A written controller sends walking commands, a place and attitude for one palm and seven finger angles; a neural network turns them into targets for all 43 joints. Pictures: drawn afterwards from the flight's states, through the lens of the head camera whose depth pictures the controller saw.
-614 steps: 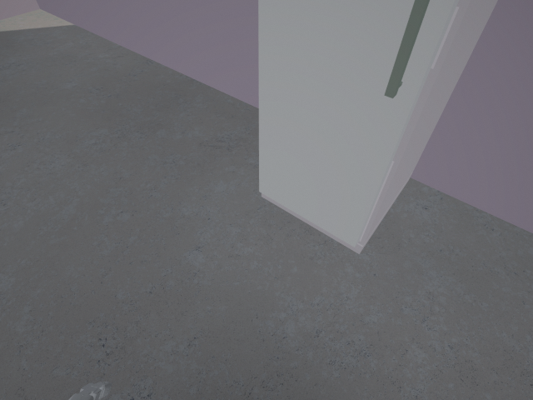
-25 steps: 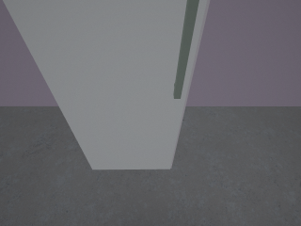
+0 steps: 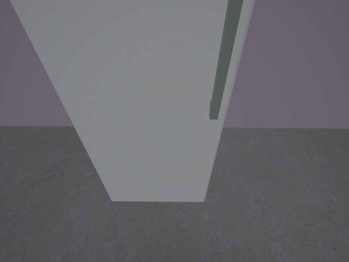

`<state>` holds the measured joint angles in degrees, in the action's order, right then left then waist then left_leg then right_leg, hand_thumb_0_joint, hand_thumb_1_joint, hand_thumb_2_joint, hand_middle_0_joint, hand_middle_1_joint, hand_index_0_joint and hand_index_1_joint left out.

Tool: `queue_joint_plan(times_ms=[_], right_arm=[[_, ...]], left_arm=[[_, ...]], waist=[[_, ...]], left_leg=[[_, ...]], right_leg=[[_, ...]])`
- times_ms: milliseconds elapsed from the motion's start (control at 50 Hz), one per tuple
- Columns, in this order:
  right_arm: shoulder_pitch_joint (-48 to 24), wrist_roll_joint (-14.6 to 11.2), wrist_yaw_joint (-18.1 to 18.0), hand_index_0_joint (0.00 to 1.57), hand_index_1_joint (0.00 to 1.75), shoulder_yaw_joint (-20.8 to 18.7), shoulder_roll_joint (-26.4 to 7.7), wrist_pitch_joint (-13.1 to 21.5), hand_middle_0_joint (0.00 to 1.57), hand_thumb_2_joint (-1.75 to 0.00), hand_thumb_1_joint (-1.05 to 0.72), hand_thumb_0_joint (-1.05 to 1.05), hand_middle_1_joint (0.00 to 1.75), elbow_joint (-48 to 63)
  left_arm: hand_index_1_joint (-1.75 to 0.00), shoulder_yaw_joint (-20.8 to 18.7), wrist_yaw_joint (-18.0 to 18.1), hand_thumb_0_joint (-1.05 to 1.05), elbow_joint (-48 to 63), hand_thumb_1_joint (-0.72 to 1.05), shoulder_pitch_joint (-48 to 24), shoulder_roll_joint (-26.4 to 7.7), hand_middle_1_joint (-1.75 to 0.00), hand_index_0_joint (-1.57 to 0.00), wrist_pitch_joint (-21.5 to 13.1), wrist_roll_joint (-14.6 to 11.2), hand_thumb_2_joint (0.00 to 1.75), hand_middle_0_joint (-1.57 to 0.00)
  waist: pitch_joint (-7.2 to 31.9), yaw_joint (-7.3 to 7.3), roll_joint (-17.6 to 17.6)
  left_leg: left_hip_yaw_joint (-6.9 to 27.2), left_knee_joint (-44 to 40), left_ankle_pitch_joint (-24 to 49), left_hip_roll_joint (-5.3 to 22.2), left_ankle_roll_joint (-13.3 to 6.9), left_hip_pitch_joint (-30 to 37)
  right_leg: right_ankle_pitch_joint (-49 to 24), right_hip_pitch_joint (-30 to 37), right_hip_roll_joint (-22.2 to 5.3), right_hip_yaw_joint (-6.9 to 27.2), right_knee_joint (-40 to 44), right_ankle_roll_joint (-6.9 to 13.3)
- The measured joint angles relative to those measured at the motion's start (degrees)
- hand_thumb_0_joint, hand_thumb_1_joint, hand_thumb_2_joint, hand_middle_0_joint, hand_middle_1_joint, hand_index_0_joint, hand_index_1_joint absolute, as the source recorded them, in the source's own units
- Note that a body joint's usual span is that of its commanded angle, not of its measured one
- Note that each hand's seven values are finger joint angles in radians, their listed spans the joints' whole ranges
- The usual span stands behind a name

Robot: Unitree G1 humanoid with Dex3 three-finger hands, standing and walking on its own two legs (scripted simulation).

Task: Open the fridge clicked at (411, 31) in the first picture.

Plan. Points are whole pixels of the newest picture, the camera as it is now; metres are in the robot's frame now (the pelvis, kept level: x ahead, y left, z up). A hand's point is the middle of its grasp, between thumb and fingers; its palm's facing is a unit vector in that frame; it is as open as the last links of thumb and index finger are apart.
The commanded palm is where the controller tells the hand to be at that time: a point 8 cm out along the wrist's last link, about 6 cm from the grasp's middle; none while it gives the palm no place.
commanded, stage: come to a stop and stand still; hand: right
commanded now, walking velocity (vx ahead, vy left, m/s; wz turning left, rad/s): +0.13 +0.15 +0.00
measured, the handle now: (224, 45) +0.53 -0.08 +0.25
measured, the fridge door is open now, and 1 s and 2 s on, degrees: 0 0 0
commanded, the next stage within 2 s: look again from close up in 1.58 s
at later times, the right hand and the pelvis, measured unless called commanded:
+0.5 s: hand out of the picture +0.03 -0.16 -0.18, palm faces +0.06 +0.99 -0.15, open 7.3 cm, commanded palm none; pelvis +0.04 -0.01 +0.00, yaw +0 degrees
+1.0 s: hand out of the picture +0.00 -0.18 -0.17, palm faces +0.03 +0.98 -0.19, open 7.3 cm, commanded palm none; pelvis +0.01 -0.01 +0.01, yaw -1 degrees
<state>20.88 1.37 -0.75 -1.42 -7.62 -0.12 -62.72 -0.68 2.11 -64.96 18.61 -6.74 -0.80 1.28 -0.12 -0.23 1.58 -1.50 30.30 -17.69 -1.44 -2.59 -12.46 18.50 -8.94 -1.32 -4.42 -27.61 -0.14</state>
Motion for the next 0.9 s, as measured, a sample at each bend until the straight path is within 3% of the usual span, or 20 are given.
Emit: queue_joint_plan(times_ms=[80,160,200,240,280,380,540,680,900], right_arm=[[1.0,0.3,0.4,0.2,0.3,-0.7,0.3,0.3,0.2,-0.9,-0.91,0.0,0.3,0.7],[1.4,0.0,-0.8,0.2,0.3,-0.9,0.8,1.7,0.2,-0.9,-0.91,0.0,0.3,0.9],[1.5,-0.1,-1.4,0.2,0.3,-0.5,1.3,2.1,0.2,-0.9,-0.91,0.0,0.3,0.4],[1.9,-0.2,-1.6,0.2,0.3,0.1,1.9,2.0,0.2,-0.9,-0.91,0.0,0.3,-0.2],[2.2,-0.6,-1.6,0.2,0.3,0.6,2.4,1.5,0.2,-0.9,-0.91,0.0,0.3,-0.8],[0.2,-0.6,-2.3,0.2,0.3,1.0,2.0,0.2,0.2,-0.9,-0.91,0.0,0.3,-0.9],[-4.2,-0.4,-2.4,0.2,0.3,0.4,-0.7,0.2,0.2,-0.9,-0.92,0.01,0.3,2.0],[-5.4,-0.6,-2.0,0.2,0.3,0.4,-2.5,0.9,0.2,-0.9,-0.92,0.01,0.3,2.4],[-4.5,-0.9,-1.3,0.2,0.3,1.6,-1.9,1.4,0.2,-0.9,-0.91,0.0,0.3,0.1]], left_arm=[[-0.3,-0.6,0.3,0.0,0.0,0.91,1.7,-0.2,-0.3,-0.2,0.0,0.0,0.9,-0.2],[-0.3,-0.5,0.7,0.0,-0.5,0.91,1.1,-0.3,-0.3,-0.2,0.6,-0.4,0.9,-0.2],[-0.3,-0.4,0.9,0.01,-0.5,0.91,-0.5,-0.4,-0.3,-0.2,0.7,-0.8,0.9,-0.2],[-0.3,-0.3,0.9,0.01,0.0,0.91,-2.2,-0.5,-0.3,-0.2,0.5,-1.2,0.9,-0.2],[-0.3,-0.3,1.2,0.01,0.7,0.91,-3.8,-0.7,-0.3,-0.2,-0.1,-1.2,0.9,-0.2],[-0.3,-0.2,1.8,0.01,1.9,0.94,-6.4,-0.7,-0.3,-0.2,-0.5,-1.2,0.9,-0.2],[-0.3,-0.3,1.5,0.0,4.2,0.94,-8.9,-0.4,-0.3,-0.2,-0.7,-0.9,0.9,-0.2],[-0.3,-0.3,0.6,0.0,2.6,0.94,-7.9,-1.7,-0.3,-0.2,-0.3,-0.8,0.9,-0.2],[-0.3,1.0,-0.5,0.0,-1.0,0.92,-4.3,-2.3,-0.3,-0.2,-0.2,-0.7,0.9,-0.2]], waist=[[0.0,0.05,-0.9],[-1.3,-0.6,-1.0],[-2.2,-1.12,-0.6],[-2.8,-1.3,-0.3],[-3.2,-1.14,-0.6],[-2.8,-1.36,1.3],[-3.1,-0.73,1.0],[-2.1,-0.38,-0.3],[-1.8,0.05,-0.5]], left_leg=[[-1.0,1.3,-2.0,-1.1,-0.8,-0.2],[-2.6,-0.3,-2.4,-2.0,-1.7,1.6],[-2.6,-1.8,-1.9,-2.2,-1.8,3.0],[-2.2,-2.6,-1.8,-2.3,-1.6,4.1],[-1.8,-1.6,-2.7,-2.7,-1.0,4.6],[-0.5,-2.9,-2.7,-1.1,0.1,5.7],[-0.1,-3.3,-1.5,-0.1,0.7,4.2],[-0.3,-5.1,0.1,0.2,0.9,5.1],[-0.5,-8.7,2.8,0.5,1.1,6.9]], right_leg=[[2.5,-1.3,-1.2,1.0,-3.2,-0.5],[8.6,-6.8,-1.9,1.4,-15.7,0.4],[9.5,-8.6,-1.4,1.3,-17.8,0.2],[5.8,-8.3,-1.0,0.9,-12.9,0.1],[-3.0,-6.3,-1.0,0.8,-5.8,0.7],[-1.1,-4.2,0.6,-0.6,-3.1,1.9],[-3.4,-4.5,1.6,-1.2,-0.5,2.5],[-5.2,-3.6,1.9,-1.0,1.6,2.6],[-8.3,-1.5,2.5,-0.8,6.1,2.8]])
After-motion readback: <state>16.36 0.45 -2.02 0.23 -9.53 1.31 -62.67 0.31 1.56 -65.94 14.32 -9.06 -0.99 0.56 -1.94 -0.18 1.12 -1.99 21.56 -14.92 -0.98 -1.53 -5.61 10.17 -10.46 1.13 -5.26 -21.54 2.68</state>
